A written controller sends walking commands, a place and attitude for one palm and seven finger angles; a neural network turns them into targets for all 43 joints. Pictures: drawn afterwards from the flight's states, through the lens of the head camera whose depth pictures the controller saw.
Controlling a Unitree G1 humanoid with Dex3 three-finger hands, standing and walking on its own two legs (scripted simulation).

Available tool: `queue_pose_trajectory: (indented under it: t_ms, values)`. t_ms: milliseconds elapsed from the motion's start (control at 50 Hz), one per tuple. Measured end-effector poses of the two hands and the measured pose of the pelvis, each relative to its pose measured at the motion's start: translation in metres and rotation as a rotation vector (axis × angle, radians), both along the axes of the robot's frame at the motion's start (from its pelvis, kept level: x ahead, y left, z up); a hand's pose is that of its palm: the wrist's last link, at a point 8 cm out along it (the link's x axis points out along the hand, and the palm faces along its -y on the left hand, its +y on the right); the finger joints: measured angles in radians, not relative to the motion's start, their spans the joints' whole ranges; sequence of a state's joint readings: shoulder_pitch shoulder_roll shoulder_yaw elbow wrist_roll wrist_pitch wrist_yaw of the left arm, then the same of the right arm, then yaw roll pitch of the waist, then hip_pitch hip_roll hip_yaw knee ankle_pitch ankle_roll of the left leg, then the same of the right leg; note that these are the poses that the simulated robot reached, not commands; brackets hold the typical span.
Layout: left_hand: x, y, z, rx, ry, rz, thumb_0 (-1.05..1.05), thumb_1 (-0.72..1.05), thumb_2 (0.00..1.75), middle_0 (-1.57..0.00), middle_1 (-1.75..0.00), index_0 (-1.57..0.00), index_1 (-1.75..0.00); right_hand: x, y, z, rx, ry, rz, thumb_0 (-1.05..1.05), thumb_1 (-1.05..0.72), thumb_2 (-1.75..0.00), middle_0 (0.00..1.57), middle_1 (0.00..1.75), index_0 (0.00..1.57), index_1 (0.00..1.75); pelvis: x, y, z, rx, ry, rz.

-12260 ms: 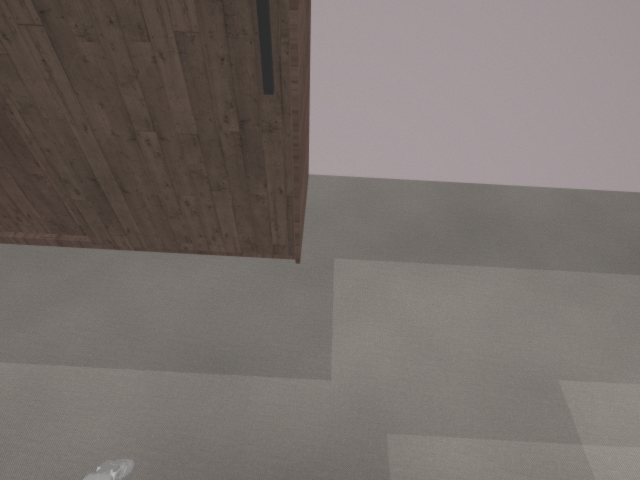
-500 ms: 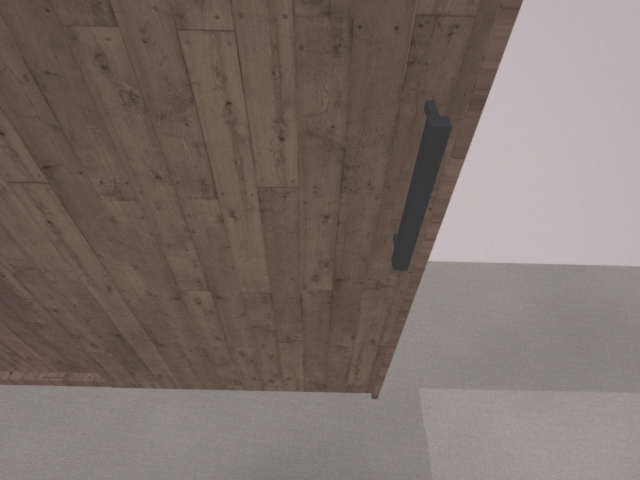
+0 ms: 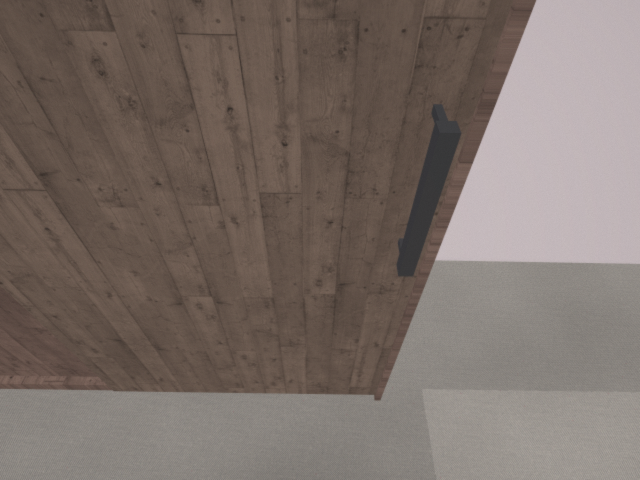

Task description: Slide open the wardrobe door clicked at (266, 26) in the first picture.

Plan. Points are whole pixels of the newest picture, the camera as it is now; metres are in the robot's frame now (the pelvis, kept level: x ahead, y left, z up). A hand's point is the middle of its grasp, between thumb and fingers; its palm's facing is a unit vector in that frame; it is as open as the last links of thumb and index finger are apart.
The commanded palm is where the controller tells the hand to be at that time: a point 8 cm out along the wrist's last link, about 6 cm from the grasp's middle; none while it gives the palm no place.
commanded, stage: look again from close up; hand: right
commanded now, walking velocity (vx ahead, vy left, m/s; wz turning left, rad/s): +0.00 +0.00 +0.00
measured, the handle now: (419, 201) +0.45 -0.11 +0.11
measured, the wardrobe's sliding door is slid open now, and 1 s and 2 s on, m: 0.00 0.00 0.00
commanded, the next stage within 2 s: raise the hand with hooked fingers in 0.30 s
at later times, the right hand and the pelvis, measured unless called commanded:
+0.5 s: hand out of the picture +0.11 -0.20 -0.11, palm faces +0.24 +0.95 -0.19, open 7.4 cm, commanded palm +0.10 -0.24 -0.06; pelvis -0.01 +0.00 +0.00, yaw -1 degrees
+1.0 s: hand out of the picture +0.14 -0.20 +0.00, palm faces +0.02 +1.00 -0.08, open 9.7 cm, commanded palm +0.12 -0.26 +0.01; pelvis -0.06 +0.02 -0.06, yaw -4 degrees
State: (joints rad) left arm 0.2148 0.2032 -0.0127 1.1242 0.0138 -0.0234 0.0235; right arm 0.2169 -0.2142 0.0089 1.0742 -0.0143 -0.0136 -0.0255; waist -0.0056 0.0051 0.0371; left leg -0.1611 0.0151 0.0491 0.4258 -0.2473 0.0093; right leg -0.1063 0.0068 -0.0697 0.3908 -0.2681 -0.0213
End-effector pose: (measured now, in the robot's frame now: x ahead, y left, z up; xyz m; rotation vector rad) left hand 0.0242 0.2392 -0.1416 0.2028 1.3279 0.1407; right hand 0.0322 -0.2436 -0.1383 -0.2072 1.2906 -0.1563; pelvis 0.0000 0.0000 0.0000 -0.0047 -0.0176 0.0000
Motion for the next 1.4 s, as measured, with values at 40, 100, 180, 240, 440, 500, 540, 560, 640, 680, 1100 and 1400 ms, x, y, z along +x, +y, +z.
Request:
queue_pose_trajectory:
  t_ms: [40,100,180,240,440,500,540,560,640,680,1100,1400]
  values:
    - [0.0,0.0,0.0,0.0,0.001,0.0,0.0,0.91,0.9,-0.2,-0.3,-0.2,-0.3,-0.001,0.001,0.0,0.003,0.003,-0.001,0.01,-0.91,-0.9,0.2,0.3,0.2,0.3,0.0,0.001,0.0,0.0,0.001,0.0]
    - [0.0,0.001,0.001,0.001,0.003,-0.002,0.0,0.91,0.9,-0.2,-0.3,-0.2,-0.3,-0.002,0.003,-0.001,0.006,0.007,-0.004,0.01,-0.91,-0.9,0.2,0.3,0.2,0.3,0.001,0.002,0.0,0.001,0.001,-0.002]
    - [0.0,0.001,0.001,0.001,0.006,-0.003,0.0,0.91,0.9,-0.2,-0.3,-0.2,-0.3,-0.005,0.005,-0.002,0.009,0.011,-0.009,0.01,-0.91,-0.9,0.2,0.3,0.2,0.3,0.001,0.002,0.001,0.001,0.0,-0.003]
    - [-0.001,0.001,0.001,0.001,0.008,-0.004,0.0,0.91,0.9,-0.2,-0.3,-0.2,-0.3,-0.008,0.006,-0.002,0.012,0.016,-0.012,0.01,-0.91,-0.9,0.2,0.3,0.2,0.3,0.0,0.003,0.001,0.001,0.0,-0.004]
    - [0.0,0.0,0.002,-0.002,-0.021,0.005,0.0,0.91,0.9,-0.2,-0.3,-0.2,-0.3,-0.008,0.006,0.003,0.019,-0.029,-0.082,0.01,-0.91,-0.89,0.2,0.3,0.2,0.3,-0.003,0.003,0.0,0.008,0.003,-0.009]
    - [0.021,0.001,0.012,0.018,-0.23,-0.019,0.01,0.91,0.9,-0.2,-0.3,-0.2,-0.3,0.05,-0.004,0.058,-0.011,-0.462,-0.142,0.02,-0.9,-0.89,0.21,0.31,0.2,0.3,-0.008,0.002,-0.003,-0.007,0.0,-0.015]
    - [0.04,0.001,0.017,0.014,-0.366,-0.033,0.01,0.91,0.9,-0.2,-0.3,-0.2,-0.3,0.086,-0.006,0.1,-0.016,-0.737,-0.126,0.02,-0.88,-0.88,0.21,0.32,0.2,0.32,-0.013,0.002,-0.007,-0.007,0.016,-0.037]
    - [0.051,0.002,0.019,0.011,-0.428,-0.041,0.01,0.91,0.9,-0.2,-0.3,-0.2,-0.3,0.102,-0.007,0.118,-0.01,-0.862,-0.104,0.02,-0.87,-0.88,0.21,0.33,0.2,0.32,-0.016,0.003,-0.01,-0.006,0.03,-0.041]
    - [0.092,0.01,0.031,0.007,-0.649,-0.071,0.01,0.91,0.9,-0.2,-0.3,-0.2,-0.3,0.13,0.002,0.153,0.081,-1.237,0.054,0.01,-0.81,-0.85,0.21,0.37,0.2,0.36,-0.031,0.008,-0.029,-0.011,0.11,-0.022]
    - [0.11,0.015,0.037,0.011,-0.744,-0.095,0.01,0.91,0.9,-0.2,-0.3,-0.2,-0.3,0.125,0.01,0.148,0.14,-1.309,0.169,0.01,-0.77,-0.83,0.21,0.39,0.2,0.39,-0.038,0.011,-0.042,-0.013,0.135,-0.014]
    - [0.087,-0.004,0.02,-0.007,-0.704,-0.132,0.01,0.91,0.9,-0.2,-0.3,-0.2,-0.3,0.107,-0.024,0.157,0.164,-1.237,0.22,0.01,-0.28,-0.63,0.25,0.7,0.25,0.69,-0.055,0.018,-0.053,0.034,0.129,-0.049]
    - [0.087,0.003,0.043,0.066,-0.718,-0.128,0.01,0.91,0.9,-0.2,-0.3,-0.2,-0.3,0.127,-0.055,0.192,0.137,-1.279,0.187,0.01,0.06,-0.48,0.27,0.93,0.27,0.92,-0.04,-0.003,-0.035,0.031,0.09,-0.037]
